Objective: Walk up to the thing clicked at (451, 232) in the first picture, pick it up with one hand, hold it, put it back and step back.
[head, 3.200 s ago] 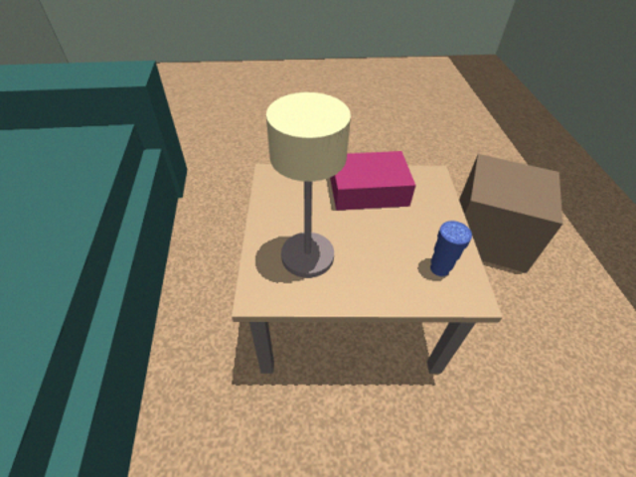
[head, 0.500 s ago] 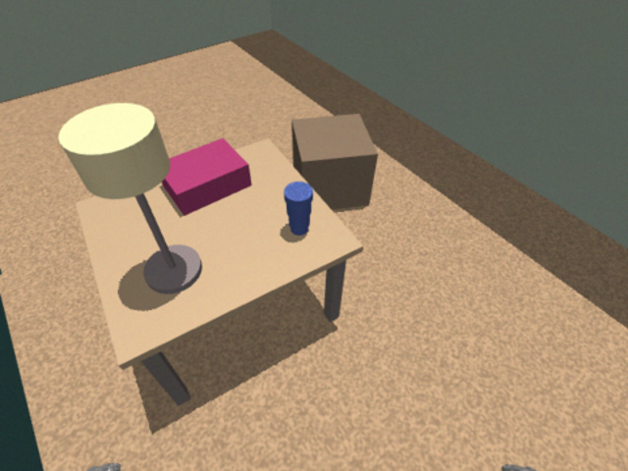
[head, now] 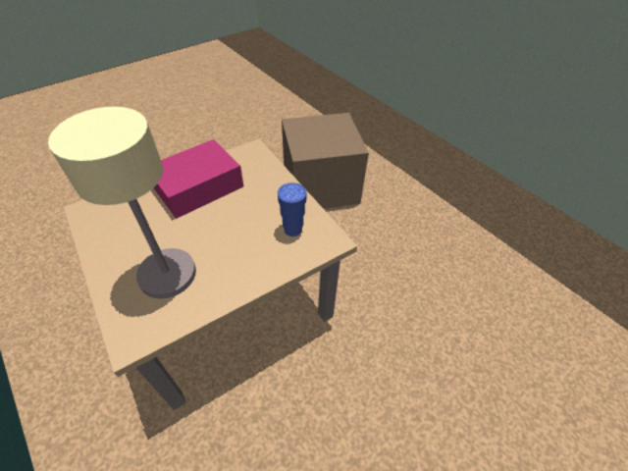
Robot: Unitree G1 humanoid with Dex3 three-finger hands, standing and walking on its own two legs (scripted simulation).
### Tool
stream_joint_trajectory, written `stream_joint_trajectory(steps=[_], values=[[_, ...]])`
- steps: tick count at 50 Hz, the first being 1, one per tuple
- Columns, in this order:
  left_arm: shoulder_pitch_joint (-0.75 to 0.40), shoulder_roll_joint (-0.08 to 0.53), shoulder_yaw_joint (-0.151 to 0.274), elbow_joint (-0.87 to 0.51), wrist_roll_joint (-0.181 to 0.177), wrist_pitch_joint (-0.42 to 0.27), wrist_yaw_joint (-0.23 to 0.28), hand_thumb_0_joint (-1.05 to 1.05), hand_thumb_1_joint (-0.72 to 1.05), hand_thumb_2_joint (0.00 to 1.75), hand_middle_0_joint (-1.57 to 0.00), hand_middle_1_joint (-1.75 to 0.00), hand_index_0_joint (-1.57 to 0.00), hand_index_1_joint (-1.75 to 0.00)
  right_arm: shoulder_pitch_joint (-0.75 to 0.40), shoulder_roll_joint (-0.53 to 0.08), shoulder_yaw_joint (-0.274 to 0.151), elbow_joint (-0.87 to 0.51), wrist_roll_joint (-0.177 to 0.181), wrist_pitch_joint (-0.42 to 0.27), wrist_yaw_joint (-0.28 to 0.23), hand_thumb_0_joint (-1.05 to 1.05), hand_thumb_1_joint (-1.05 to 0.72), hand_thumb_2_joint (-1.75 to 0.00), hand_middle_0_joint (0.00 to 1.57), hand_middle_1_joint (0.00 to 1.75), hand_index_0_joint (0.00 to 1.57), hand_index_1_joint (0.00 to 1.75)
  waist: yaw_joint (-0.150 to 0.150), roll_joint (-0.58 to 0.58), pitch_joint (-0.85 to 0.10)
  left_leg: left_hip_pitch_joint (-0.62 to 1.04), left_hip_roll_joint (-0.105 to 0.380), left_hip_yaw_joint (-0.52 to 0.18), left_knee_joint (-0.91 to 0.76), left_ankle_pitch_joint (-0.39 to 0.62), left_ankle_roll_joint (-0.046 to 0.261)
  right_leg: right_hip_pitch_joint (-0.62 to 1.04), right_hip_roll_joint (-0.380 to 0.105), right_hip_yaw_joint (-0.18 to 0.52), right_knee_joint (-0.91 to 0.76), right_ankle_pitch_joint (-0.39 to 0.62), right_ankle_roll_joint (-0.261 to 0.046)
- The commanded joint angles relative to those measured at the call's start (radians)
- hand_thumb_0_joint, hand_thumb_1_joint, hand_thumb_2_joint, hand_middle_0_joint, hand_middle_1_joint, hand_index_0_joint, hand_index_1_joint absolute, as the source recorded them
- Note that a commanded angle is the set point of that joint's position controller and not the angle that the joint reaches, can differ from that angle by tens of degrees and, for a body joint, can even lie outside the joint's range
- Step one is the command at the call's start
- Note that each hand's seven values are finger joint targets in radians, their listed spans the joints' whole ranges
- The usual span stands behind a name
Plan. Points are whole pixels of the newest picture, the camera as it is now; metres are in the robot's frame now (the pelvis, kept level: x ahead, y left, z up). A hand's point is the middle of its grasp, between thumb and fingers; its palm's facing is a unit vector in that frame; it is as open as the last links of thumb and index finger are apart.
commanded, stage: walk up
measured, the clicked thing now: (292, 212) +0.78 +0.03 -0.28
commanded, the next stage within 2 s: stand in 0.28 s
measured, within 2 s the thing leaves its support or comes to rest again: neither
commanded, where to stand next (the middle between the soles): +0.07 +0.00 m, yaw +3 degrees
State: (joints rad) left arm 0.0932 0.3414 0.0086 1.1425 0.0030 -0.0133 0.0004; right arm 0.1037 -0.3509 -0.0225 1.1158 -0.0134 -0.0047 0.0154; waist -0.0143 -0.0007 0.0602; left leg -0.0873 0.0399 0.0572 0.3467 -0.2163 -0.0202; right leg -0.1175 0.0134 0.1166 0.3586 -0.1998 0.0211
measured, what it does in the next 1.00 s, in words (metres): stands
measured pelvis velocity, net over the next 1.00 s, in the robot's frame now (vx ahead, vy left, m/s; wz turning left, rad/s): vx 0.00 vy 0.01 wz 0.04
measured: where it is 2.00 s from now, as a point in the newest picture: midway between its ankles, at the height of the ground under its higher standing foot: outside the picture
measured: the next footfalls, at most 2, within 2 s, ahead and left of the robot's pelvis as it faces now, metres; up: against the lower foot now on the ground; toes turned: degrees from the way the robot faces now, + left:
none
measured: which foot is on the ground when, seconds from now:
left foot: down 0.00-1.00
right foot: down 0.00-1.00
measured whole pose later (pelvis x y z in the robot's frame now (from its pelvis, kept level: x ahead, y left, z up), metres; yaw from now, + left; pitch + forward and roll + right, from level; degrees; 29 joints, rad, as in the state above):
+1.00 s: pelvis +0.00 +0.01 +0.00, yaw +2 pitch -2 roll +0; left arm 0.12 0.35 0.00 1.12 0.01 -0.01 0.00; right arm 0.10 -0.35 -0.01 1.12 -0.01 -0.01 0.01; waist -0.01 0.00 0.05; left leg -0.09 0.02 0.03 0.32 -0.20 -0.01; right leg -0.10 -0.01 0.09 0.31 -0.19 0.04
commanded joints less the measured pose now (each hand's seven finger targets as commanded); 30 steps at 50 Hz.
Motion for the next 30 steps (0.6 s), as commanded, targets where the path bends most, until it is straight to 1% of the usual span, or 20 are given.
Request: stream_joint_trajectory(steps=[1, 5, 6, 7, 13, 14, 15, 16, 18, 19, 20, 21, 23, 25, 26, 27, 28, 30], values=[[-0.065, 0.213, 0.034, -0.072, 0.002, -0.021, 0.011, 0.0, 0.9, 0.9, -0.2, -0.3, -0.2, -0.3, -0.049, -0.216, -0.043, -0.057, 0.005, -0.025, -0.017, 0.0, -0.9, -0.9, 0.2, 0.3, 0.2, 0.3, 0.002, 0.007, -0.082, 0.033, 0.092, -0.08, -0.064, 0.106, 0.05, -0.023, -0.096, 0.046, -0.036, 0.219, -0.046], [-0.045, 0.214, 0.035, -0.062, 0.003, -0.018, 0.012, 0.0, 0.9, 0.9, -0.2, -0.3, -0.2, -0.3, -0.054, -0.219, -0.048, -0.057, 0.006, -0.026, -0.018, 0.0, -0.9, -0.9, 0.2, 0.3, 0.2, 0.3, 0.006, 0.006, -0.091, 0.064, 0.099, -0.076, -0.06, 0.144, 0.056, -0.033, -0.088, 0.034, -0.025, 0.233, -0.044], [-0.048, 0.212, 0.034, -0.068, 0.002, -0.019, 0.012, 0.0, 0.9, 0.9, -0.2, -0.3, -0.2, -0.3, -0.046, -0.215, -0.046, -0.056, 0.006, -0.026, -0.018, 0.0, -0.9, -0.9, 0.2, 0.3, 0.2, 0.3, 0.005, 0.001, -0.092, 0.061, 0.097, -0.073, -0.06, 0.149, 0.055, -0.028, -0.094, 0.039, -0.026, 0.244, -0.043], [-0.049, 0.212, 0.034, -0.067, 0.001, -0.02, 0.012, 0.0, 0.9, 0.9, -0.2, -0.3, -0.2, -0.3, -0.047, -0.212, -0.045, -0.056, 0.007, -0.026, -0.017, 0.0, -0.9, -0.9, 0.2, 0.3, 0.2, 0.3, 0.004, 0.005, -0.088, 0.063, 0.095, -0.072, -0.059, 0.15, 0.05, -0.031, -0.094, 0.042, -0.026, 0.241, -0.046], [-0.04, 0.214, 0.033, -0.067, 0.004, -0.018, 0.015, 0.0, 0.9, 0.9, -0.2, -0.3, -0.2, -0.3, -0.057, -0.215, -0.049, -0.059, 0.007, -0.022, -0.017, 0.0, -0.9, -0.9, 0.2, 0.3, 0.2, 0.3, 0.005, 0.003, -0.077, 0.057, 0.094, -0.071, -0.06, 0.13, 0.053, -0.033, -0.093, 0.039, -0.03, 0.241, -0.045], [-0.037, 0.226, 0.034, -0.069, 0.005, -0.019, 0.016, 0.0, 0.9, 0.9, -0.2, -0.3, -0.2, -0.3, -0.061, -0.208, -0.043, -0.057, 0.007, -0.019, -0.021, 0.0, -0.9, -0.9, 0.2, 0.3, 0.2, 0.3, 0.006, -0.019, -0.085, 0.05, 0.101, -0.092, -0.051, 0.182, 0.051, -0.025, -0.114, 0.041, -0.046, 0.271, -0.04], [-0.037, 0.223, 0.032, -0.071, 0.005, -0.019, 0.016, 0.0, 0.9, 0.9, -0.2, -0.3, -0.2, -0.3, -0.057, -0.208, -0.041, -0.057, 0.007, -0.018, -0.021, 0.0, -0.9, -0.9, 0.2, 0.3, 0.2, 0.3, 0.004, -0.017, -0.075, 0.044, 0.096, -0.088, -0.054, 0.194, 0.048, -0.027, -0.113, 0.041, -0.052, 0.285, -0.036], [-0.035, 0.224, 0.032, -0.071, 0.003, -0.018, 0.017, 0.0, 0.9, 0.9, -0.2, -0.3, -0.2, -0.3, -0.055, -0.21, -0.04, -0.053, 0.009, -0.018, -0.021, 0.0, -0.9, -0.9, 0.2, 0.3, 0.2, 0.3, 0.004, -0.015, -0.074, 0.051, 0.096, -0.09, -0.056, 0.179, 0.046, -0.029, -0.112, 0.041, -0.055, 0.267, -0.035], [-0.032, 0.221, 0.031, -0.074, 0.004, -0.019, 0.017, 0.0, 0.9, 0.9, -0.2, -0.3, -0.2, -0.3, -0.055, -0.212, -0.038, -0.053, 0.007, -0.018, -0.02, 0.0, -0.9, -0.9, 0.2, 0.3, 0.2, 0.3, 0.004, -0.016, -0.089, 0.056, 0.098, -0.092, -0.053, 0.179, 0.047, -0.019, -0.116, 0.036, -0.059, 0.266, -0.034], [-0.033, 0.221, 0.03, -0.073, 0.002, -0.019, 0.017, 0.0, 0.9, 0.9, -0.2, -0.3, -0.2, -0.3, -0.054, -0.21, -0.037, -0.05, 0.008, -0.018, -0.019, 0.0, -0.9, -0.9, 0.2, 0.3, 0.2, 0.3, 0.004, -0.015, -0.08, 0.048, 0.094, -0.095, -0.059, 0.168, 0.043, -0.023, -0.113, 0.035, -0.065, 0.248, -0.032], [-0.027, 0.218, 0.03, -0.074, 0.004, -0.02, 0.016, 0.0, 0.9, 0.9, -0.2, -0.3, -0.2, -0.3, -0.057, -0.215, -0.038, -0.05, 0.007, -0.018, -0.019, 0.0, -0.9, -0.9, 0.2, 0.3, 0.2, 0.3, 0.006, -0.012, -0.095, 0.058, 0.099, -0.092, -0.054, 0.175, 0.048, -0.014, -0.12, 0.036, -0.067, 0.264, -0.033], [-0.036, 0.223, 0.031, -0.074, 0.002, -0.019, 0.017, 0.0, 0.9, 0.9, -0.2, -0.3, -0.2, -0.3, -0.052, -0.207, -0.035, -0.05, 0.008, -0.018, -0.018, 0.0, -0.9, -0.9, 0.2, 0.3, 0.2, 0.3, 0.001, -0.008, -0.094, 0.044, 0.094, -0.095, -0.062, 0.157, 0.045, -0.008, -0.117, 0.037, -0.069, 0.248, -0.034], [-0.03, 0.224, 0.03, -0.075, 0.003, -0.018, 0.015, 0.0, 0.9, 0.9, -0.2, -0.3, -0.2, -0.3, -0.058, -0.207, -0.031, -0.048, 0.007, -0.018, -0.017, 0.0, -0.9, -0.9, 0.2, 0.3, 0.2, 0.3, 0.006, -0.004, -0.081, 0.037, 0.094, -0.099, -0.072, 0.127, 0.044, -0.015, -0.116, 0.035, -0.075, 0.213, -0.033], [-0.029, 0.224, 0.031, -0.076, 0.003, -0.018, 0.014, 0.0, 0.9, 0.9, -0.2, -0.3, -0.2, -0.3, -0.052, -0.21, -0.031, -0.045, 0.005, -0.021, -0.018, 0.0, -0.9, -0.9, 0.2, 0.3, 0.2, 0.3, 0.005, 0.007, -0.082, 0.036, 0.093, -0.101, -0.078, 0.122, 0.041, -0.021, -0.116, 0.035, -0.077, 0.201, -0.034], [-0.035, 0.225, 0.031, -0.079, 0.004, -0.019, 0.014, 0.0, 0.9, 0.9, -0.2, -0.3, -0.2, -0.3, -0.05, -0.209, -0.031, -0.044, 0.005, -0.021, -0.017, 0.0, -0.9, -0.9, 0.2, 0.3, 0.2, 0.3, 0.005, 0.003, -0.083, 0.032, 0.096, -0.103, -0.075, 0.135, 0.043, -0.011, -0.12, 0.035, -0.077, 0.213, -0.034], [-0.035, 0.224, 0.031, -0.077, 0.004, -0.018, 0.015, 0.0, 0.9, 0.9, -0.2, -0.3, -0.2, -0.3, -0.05, -0.21, -0.03, -0.044, 0.005, -0.021, -0.017, 0.0, -0.9, -0.9, 0.2, 0.3, 0.2, 0.3, 0.005, 0.007, -0.088, 0.027, 0.095, -0.106, -0.078, 0.118, 0.043, -0.01, -0.118, 0.032, -0.079, 0.191, -0.033], [-0.034, 0.228, 0.031, -0.078, 0.004, -0.019, 0.014, 0.0, 0.9, 0.9, -0.2, -0.3, -0.2, -0.3, -0.051, -0.208, -0.03, -0.045, 0.004, -0.021, -0.018, 0.0, -0.9, -0.9, 0.2, 0.3, 0.2, 0.3, 0.005, -0.005, -0.086, 0.031, 0.095, -0.105, -0.075, 0.134, 0.043, -0.011, -0.121, 0.034, -0.079, 0.206, -0.035], [-0.03, 0.225, 0.031, -0.077, 0.005, -0.016, 0.013, 0.0, 0.9, 0.9, -0.2, -0.3, -0.2, -0.3, -0.047, -0.212, -0.031, -0.045, 0.004, -0.022, -0.019, 0.0, -0.9, -0.9, 0.2, 0.3, 0.2, 0.3, 0.006, 0.013, -0.091, 0.025, 0.096, -0.108, -0.081, 0.136, 0.043, -0.008, -0.119, 0.029, -0.071, 0.199, -0.035]])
